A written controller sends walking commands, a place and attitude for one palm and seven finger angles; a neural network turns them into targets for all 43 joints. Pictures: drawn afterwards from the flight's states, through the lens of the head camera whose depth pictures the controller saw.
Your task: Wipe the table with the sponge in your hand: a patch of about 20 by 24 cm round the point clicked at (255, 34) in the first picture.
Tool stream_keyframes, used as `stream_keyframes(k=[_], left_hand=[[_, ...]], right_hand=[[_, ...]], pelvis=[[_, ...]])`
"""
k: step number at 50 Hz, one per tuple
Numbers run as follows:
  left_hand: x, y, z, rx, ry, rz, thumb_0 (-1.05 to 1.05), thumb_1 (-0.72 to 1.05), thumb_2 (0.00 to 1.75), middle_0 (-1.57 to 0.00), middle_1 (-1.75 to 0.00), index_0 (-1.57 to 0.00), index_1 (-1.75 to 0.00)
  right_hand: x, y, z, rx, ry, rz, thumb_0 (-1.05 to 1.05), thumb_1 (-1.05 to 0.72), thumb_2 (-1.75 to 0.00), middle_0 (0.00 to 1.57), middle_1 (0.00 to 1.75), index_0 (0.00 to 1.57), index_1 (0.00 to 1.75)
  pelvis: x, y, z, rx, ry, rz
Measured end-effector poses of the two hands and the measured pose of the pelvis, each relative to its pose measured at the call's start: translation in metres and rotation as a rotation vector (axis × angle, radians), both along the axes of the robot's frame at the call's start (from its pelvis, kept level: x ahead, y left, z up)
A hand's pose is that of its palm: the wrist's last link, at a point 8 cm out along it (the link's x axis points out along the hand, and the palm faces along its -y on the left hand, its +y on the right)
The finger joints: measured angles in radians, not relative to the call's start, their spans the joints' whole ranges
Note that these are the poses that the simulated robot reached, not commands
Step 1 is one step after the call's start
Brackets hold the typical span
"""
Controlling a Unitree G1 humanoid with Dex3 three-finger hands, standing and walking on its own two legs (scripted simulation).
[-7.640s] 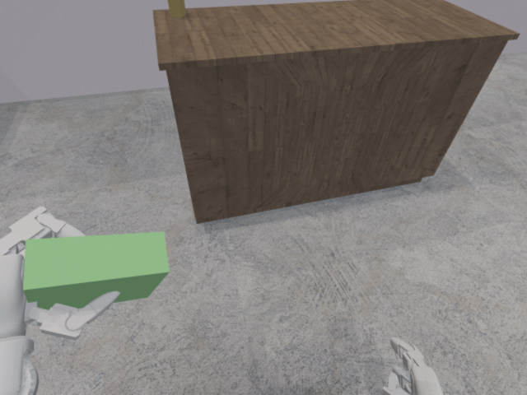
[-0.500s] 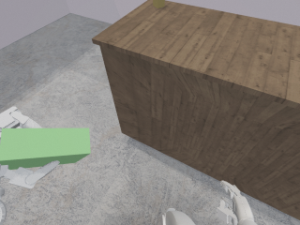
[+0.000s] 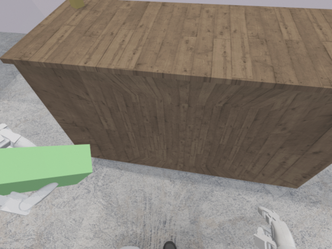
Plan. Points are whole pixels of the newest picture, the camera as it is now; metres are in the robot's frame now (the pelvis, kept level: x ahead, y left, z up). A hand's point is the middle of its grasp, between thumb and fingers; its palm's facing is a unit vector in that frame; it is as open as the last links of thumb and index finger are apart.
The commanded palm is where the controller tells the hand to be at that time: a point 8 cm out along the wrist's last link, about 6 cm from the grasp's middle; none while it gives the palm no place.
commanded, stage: turn to face it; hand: left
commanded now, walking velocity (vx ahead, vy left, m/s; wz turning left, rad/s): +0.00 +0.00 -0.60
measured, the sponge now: (57, 168) +0.23 +0.21 +0.15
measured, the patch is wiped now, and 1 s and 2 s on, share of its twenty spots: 0.00 0.00 0.00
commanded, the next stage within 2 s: take the last steps up to it in 0.88 s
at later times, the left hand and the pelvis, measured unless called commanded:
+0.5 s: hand (140, 169) +0.23 +0.06 +0.16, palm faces +0.11 -0.86 -0.50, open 9.3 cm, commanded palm +0.17 +0.13 +0.18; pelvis -0.07 -0.09 -0.02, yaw -17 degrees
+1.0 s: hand (183, 200) +0.18 -0.02 +0.16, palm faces +0.01 -0.89 -0.46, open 9.3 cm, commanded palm +0.16 +0.04 +0.18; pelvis -0.12 -0.13 -0.02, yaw -28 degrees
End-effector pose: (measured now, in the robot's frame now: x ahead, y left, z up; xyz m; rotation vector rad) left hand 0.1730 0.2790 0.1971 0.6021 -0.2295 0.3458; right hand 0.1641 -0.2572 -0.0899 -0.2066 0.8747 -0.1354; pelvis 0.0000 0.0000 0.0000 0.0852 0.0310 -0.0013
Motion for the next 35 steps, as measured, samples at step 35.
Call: stream_keyframes(k=[35], left_hand=[[0.017,-0.205,0.006,0.062,-0.038,-0.494,0.0,-0.44,1.03,-0.83,-1.36,-0.83,-1.35]], right_hand=[[-0.202,-0.147,0.003,-0.03,-0.009,-0.412,0.02,-0.9,-0.9,0.2,0.3,0.2,0.3]], pelvis=[[-0.081,-0.107,-0.004,-0.031,0.0,-0.384]])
